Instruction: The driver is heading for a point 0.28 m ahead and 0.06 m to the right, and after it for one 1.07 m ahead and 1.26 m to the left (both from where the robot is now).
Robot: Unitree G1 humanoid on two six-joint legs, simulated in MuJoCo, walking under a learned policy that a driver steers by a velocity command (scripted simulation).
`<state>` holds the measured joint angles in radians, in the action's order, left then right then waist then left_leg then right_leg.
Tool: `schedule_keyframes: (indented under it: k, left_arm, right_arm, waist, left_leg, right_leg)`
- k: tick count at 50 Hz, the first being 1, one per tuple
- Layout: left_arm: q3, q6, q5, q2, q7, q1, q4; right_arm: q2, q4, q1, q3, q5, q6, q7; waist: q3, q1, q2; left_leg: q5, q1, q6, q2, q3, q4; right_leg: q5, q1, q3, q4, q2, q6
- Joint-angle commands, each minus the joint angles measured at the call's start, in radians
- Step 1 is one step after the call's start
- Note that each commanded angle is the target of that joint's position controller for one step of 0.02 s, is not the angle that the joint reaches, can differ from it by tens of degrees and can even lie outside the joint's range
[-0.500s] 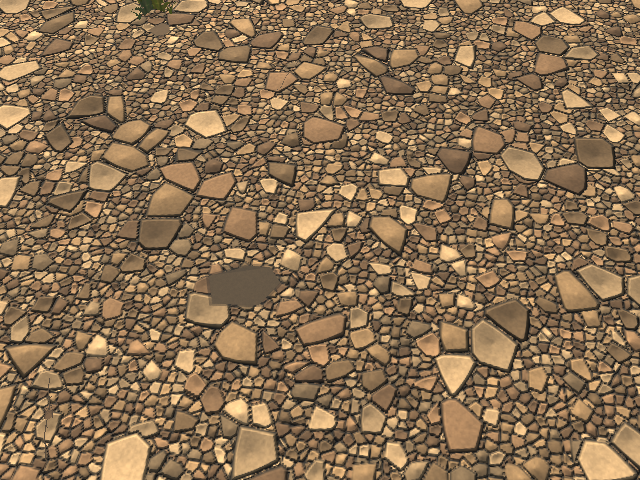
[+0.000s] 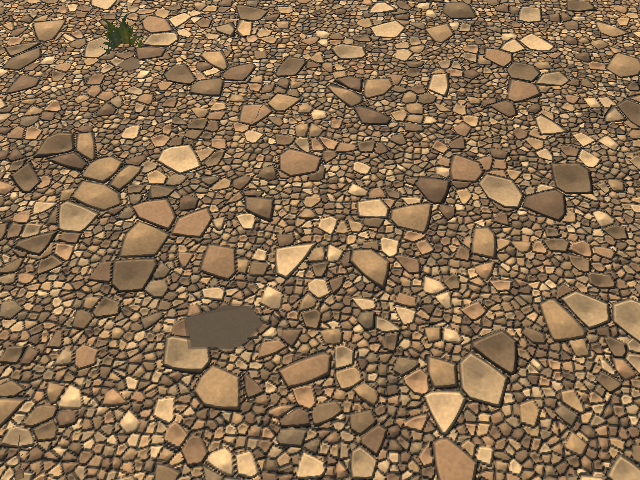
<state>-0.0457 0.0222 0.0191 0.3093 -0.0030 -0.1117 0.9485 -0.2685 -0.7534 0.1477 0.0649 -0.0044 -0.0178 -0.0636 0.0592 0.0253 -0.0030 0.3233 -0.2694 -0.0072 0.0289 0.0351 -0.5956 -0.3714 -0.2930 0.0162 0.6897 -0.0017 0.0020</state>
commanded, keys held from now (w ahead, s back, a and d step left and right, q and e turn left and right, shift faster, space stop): e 0.44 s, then no key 0.18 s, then w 0.08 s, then w+q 0.30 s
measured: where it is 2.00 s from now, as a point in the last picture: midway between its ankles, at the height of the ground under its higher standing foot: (372, 391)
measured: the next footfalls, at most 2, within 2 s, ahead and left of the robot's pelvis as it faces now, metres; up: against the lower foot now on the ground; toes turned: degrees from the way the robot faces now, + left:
left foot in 0.72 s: +0.11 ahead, +0.08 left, +0.00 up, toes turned -23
right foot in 1.06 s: +0.19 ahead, -0.21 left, +0.00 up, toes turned -9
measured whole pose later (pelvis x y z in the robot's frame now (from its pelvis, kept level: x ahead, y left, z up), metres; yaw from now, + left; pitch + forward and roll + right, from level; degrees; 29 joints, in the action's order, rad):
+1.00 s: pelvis +0.10 -0.06 +0.02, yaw -14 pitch +1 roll -1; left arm -0.05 -0.09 0.02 0.31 -0.02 -0.08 0.80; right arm -0.27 -0.86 0.40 0.06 0.02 0.04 -0.02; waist 0.02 -0.07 -0.01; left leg 0.27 -0.08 0.00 -0.01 -0.17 -0.32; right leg -0.25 -0.39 0.04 0.57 0.01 0.03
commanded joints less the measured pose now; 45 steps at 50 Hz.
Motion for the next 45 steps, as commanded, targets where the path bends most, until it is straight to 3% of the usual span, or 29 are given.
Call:
schedule_keyframes:
  k: [1, 2, 4, 5, 6, 7, 8, 9, 10, 11, 12, 13, 17, 23, 27, 31, 32, 34, 35, 36, 37, 38, 39, 40, 42, 45]
  left_arm:
    - [-0.024, 0.012, 0.002, 0.069, -0.005, 0.016, -0.078]
    - [-0.027, 0.019, 0.007, 0.070, -0.008, 0.017, -0.087]
    - [-0.033, 0.027, 0.009, 0.071, -0.014, -0.035, -0.076]
    - [-0.039, 0.029, 0.005, 0.072, -0.018, -0.079, -0.061]
    - [-0.050, 0.029, -0.002, 0.087, -0.021, -0.108, -0.053]
    - [-0.076, 0.025, -0.006, 0.187, -0.010, -0.110, -0.076]
    - [-0.081, 0.007, -0.045, 0.274, -0.015, -0.125, -0.110]
    - [-0.072, -0.020, -0.063, 0.253, -0.019, -0.127, -0.121]
    - [-0.066, -0.037, -0.047, 0.226, -0.014, -0.068, -0.134]
    - [-0.064, -0.040, -0.023, 0.203, -0.006, -0.022, -0.145]
    - [-0.057, -0.038, -0.006, 0.177, 0.003, 0.005, -0.153]
    - [-0.051, -0.032, -0.001, 0.161, 0.011, 0.000, -0.156]
    - [-0.053, -0.022, -0.003, 0.157, 0.030, -0.067, -0.158]
    - [-0.059, -0.007, -0.003, 0.168, 0.042, -0.069, -0.178]
    - [-0.053, -0.003, -0.014, 0.155, 0.040, -0.061, -0.183]
    - [-0.042, 0.005, -0.019, 0.147, 0.032, -0.042, -0.185]
    - [-0.036, 0.006, -0.016, 0.137, 0.032, -0.047, -0.181]
    - [-0.022, 0.007, -0.004, 0.114, 0.031, -0.032, -0.175]
    - [-0.013, 0.002, -0.009, 0.097, 0.029, -0.049, -0.170]
    - [-0.002, -0.009, -0.025, 0.067, 0.026, -0.063, -0.168]
    - [0.004, -0.024, -0.032, 0.035, 0.021, -0.107, -0.172]
    - [-0.007, -0.044, -0.021, 0.078, 0.021, -0.030, -0.206]
    - [-0.026, -0.060, -0.007, 0.144, 0.022, 0.042, -0.222]
    - [-0.035, -0.071, -0.001, 0.151, 0.017, 0.041, -0.216]
    - [-0.035, -0.091, -0.005, 0.123, 0.002, 0.043, -0.212]
    - [-0.020, -0.122, -0.014, 0.054, -0.016, 0.105, -0.226]
  right_arm:
    - [-0.176, 0.058, 0.014, 0.051, -0.004, 0.011, -0.014]
    - [-0.185, 0.062, -0.014, 0.053, -0.005, 0.015, -0.014]
    - [-0.201, 0.065, -0.091, 0.060, 0.010, 0.018, -0.013]
    - [-0.195, 0.061, -0.113, 0.058, 0.020, 0.014, -0.013]
    - [-0.169, 0.042, -0.076, 0.054, 0.022, 0.010, -0.010]
    - [-0.118, 0.036, -0.012, 0.042, -0.003, 0.006, -0.003]
    - [-0.079, 0.100, -0.109, 0.025, -0.017, 0.005, -0.011]
    - [-0.117, 0.093, -0.105, 0.036, 0.002, 0.007, -0.017]
    - [-0.141, 0.082, -0.090, 0.043, 0.013, 0.008, -0.017]
    - [-0.156, 0.059, -0.072, 0.052, 0.007, 0.009, -0.022]
    - [-0.169, 0.051, -0.074, 0.058, -0.001, 0.009, -0.028]
    - [-0.164, 0.048, -0.069, 0.059, -0.003, 0.012, -0.026]
    - [-0.122, 0.046, -0.060, 0.050, 0.006, 0.025, -0.016]
    - [-0.121, 0.052, -0.093, 0.046, 0.009, 0.035, -0.006]
    - [-0.119, 0.045, -0.097, 0.039, 0.011, 0.046, 0.010]
    - [-0.123, 0.036, -0.082, 0.033, 0.016, 0.059, 0.027]
    - [-0.119, 0.028, -0.065, 0.030, 0.018, 0.063, 0.034]
    - [-0.095, 0.003, -0.025, 0.021, 0.018, 0.075, 0.048]
    - [-0.099, -0.007, -0.009, 0.020, 0.012, 0.080, 0.050]
    - [-0.130, -0.016, 0.037, 0.021, 0.003, 0.084, 0.048]
    - [-0.209, -0.029, 0.071, 0.034, -0.004, 0.084, 0.046]
    - [-0.240, -0.050, 0.132, 0.046, -0.007, 0.085, 0.054]
    - [-0.211, -0.052, 0.151, 0.040, 0.002, 0.094, 0.057]
    - [-0.193, -0.053, 0.139, 0.032, 0.010, 0.101, 0.056]
    - [-0.178, -0.049, 0.141, 0.028, 0.027, 0.106, 0.051]
    - [-0.173, -0.046, 0.160, 0.030, 0.027, 0.092, 0.040]
  waist:
    - [-0.117, -0.035, 0.186]
    - [-0.109, -0.026, 0.164]
    - [-0.115, 0.016, 0.158]
    - [-0.124, 0.039, 0.154]
    - [-0.124, 0.040, 0.098]
    - [-0.100, 0.007, -0.163]
    - [-0.116, 0.042, -0.312]
    - [-0.162, 0.050, -0.170]
    - [-0.119, 0.016, -0.119]
    - [-0.091, -0.005, -0.066]
    - [-0.083, -0.011, -0.064]
    - [-0.093, -0.015, -0.076]
    - [-0.136, -0.005, -0.077]
    - [-0.102, 0.006, -0.118]
    - [-0.101, 0.023, -0.132]
    - [-0.108, 0.022, -0.128]
    - [-0.128, 0.016, -0.120]
    - [-0.108, -0.021, -0.111]
    - [-0.097, -0.028, -0.096]
    - [-0.108, -0.032, -0.035]
    - [-0.116, 0.014, 0.132]
    - [-0.052, -0.034, 0.234]
    - [0.035, -0.075, 0.200]
    - [0.050, -0.060, 0.166]
    - [0.039, -0.058, 0.155]
    - [-0.002, -0.073, 0.151]
  left_leg:
    - [-0.643, 0.160, 0.244, 0.350, -0.294, 0.168]
    - [-0.621, 0.131, 0.234, 0.350, -0.270, 0.172]
    - [-0.539, 0.055, 0.169, 0.294, -0.159, 0.141]
    - [-0.472, 0.014, 0.131, 0.259, -0.099, 0.094]
    - [-0.325, -0.043, 0.078, 0.205, -0.029, -0.008]
    - [-0.004, -0.227, -0.026, 0.092, 0.091, -0.262]
    - [0.415, -0.391, -0.067, -0.056, -0.007, -0.491]
    - [0.402, -0.389, -0.057, -0.031, -0.123, -0.619]
    - [0.311, -0.408, -0.044, -0.012, -0.136, -0.636]
    - [0.215, -0.417, -0.042, 0.008, -0.135, -0.601]
    - [0.146, -0.413, -0.045, 0.021, -0.141, -0.563]
    - [0.102, -0.375, -0.052, 0.014, -0.138, -0.555]
    - [0.022, -0.369, -0.075, -0.021, -0.138, -0.484]
    - [-0.017, -0.335, -0.101, -0.027, -0.155, -0.275]
    - [-0.011, -0.227, -0.099, -0.017, -0.135, -0.190]
    - [0.026, -0.114, -0.077, -0.023, -0.111, -0.086]
    - [0.013, -0.071, -0.067, -0.025, -0.104, -0.031]
    - [-0.112, 0.066, -0.035, -0.042, -0.063, 0.173]
    - [-0.139, 0.144, -0.017, -0.031, -0.071, 0.226]
    - [-0.132, 0.226, 0.024, 0.066, -0.166, 0.229]
    - [-0.065, 0.284, 0.118, 0.171, -0.340, 0.263]
    - [0.153, 0.259, 0.248, 0.286, -0.581, 0.383]
    - [0.263, 0.237, 0.290, 0.326, -0.677, 0.437]
    - [0.279, 0.234, 0.277, 0.303, -0.650, 0.443]
    - [0.188, 0.277, 0.240, 0.242, -0.561, 0.448]
    - [-0.009, 0.228, 0.207, 0.142, -0.407, 0.434]
  right_leg:
    - [-0.225, -0.165, -0.027, 0.206, -0.013, -0.004]
    - [-0.220, -0.153, -0.025, 0.202, -0.032, -0.007]
    - [-0.045, -0.029, -0.061, 0.064, -0.028, -0.016]
    - [0.083, 0.056, -0.098, -0.042, 0.002, -0.024]
    - [0.179, 0.139, -0.076, -0.147, 0.024, -0.045]
    - [0.443, 0.239, 0.213, -0.293, -0.140, -0.122]
    - [0.662, 0.226, 0.595, -0.386, -0.371, -0.330]
    - [0.560, 0.224, 0.595, -0.399, -0.385, -0.381]
    - [0.486, 0.206, 0.498, -0.385, -0.332, -0.336]
    - [0.410, 0.196, 0.419, -0.375, -0.273, -0.272]
    - [0.400, 0.193, 0.386, -0.371, -0.245, -0.232]
    - [0.430, 0.180, 0.355, -0.373, -0.214, -0.217]
    - [0.511, 0.259, 0.335, -0.369, -0.188, -0.222]
    - [0.345, 0.241, 0.388, -0.382, -0.167, -0.216]
    - [0.363, 0.183, 0.393, -0.368, -0.163, -0.228]
    - [0.507, 0.171, 0.411, -0.324, -0.167, -0.234]
    - [0.430, 0.174, 0.417, -0.326, -0.159, -0.230]
    - [0.151, 0.103, 0.416, -0.331, -0.110, -0.200]
    - [0.036, 0.052, 0.414, -0.324, -0.078, -0.172]
    - [-0.052, -0.015, 0.356, -0.245, -0.042, -0.135]
    - [-0.146, -0.119, 0.172, -0.078, 0.081, -0.087]
    - [-0.210, -0.263, 0.060, 0.044, 0.112, -0.053]
    - [-0.229, -0.359, 0.071, 0.178, 0.058, -0.030]
    - [-0.181, -0.388, 0.083, 0.240, 0.023, -0.022]
    - [-0.067, -0.414, 0.072, 0.228, -0.013, -0.010]
    - [0.044, -0.281, 0.007, 0.039, 0.013, 0.017]
Velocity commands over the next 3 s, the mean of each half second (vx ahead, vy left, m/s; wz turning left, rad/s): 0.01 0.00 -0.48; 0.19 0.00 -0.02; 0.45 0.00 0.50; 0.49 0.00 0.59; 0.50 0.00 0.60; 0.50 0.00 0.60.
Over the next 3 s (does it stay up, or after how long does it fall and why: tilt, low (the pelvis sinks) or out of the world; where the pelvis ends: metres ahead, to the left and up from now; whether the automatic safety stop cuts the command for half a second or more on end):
stays up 1.06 0.26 0.01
